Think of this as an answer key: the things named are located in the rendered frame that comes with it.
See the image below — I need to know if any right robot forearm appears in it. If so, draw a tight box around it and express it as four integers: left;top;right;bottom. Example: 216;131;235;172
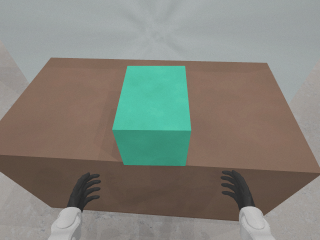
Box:
239;206;276;240

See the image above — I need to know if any carton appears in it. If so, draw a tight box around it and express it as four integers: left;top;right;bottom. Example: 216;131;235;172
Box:
112;66;191;166

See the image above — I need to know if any robot right hand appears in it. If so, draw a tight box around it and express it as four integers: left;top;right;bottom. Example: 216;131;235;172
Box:
220;170;256;211

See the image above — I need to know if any robot left hand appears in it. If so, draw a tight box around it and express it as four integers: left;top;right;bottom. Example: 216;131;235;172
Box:
66;172;101;213

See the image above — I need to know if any left robot forearm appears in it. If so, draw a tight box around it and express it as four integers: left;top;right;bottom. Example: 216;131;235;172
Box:
47;207;83;240

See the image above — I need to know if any pedestal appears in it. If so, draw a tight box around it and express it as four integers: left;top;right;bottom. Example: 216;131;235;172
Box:
0;57;320;222

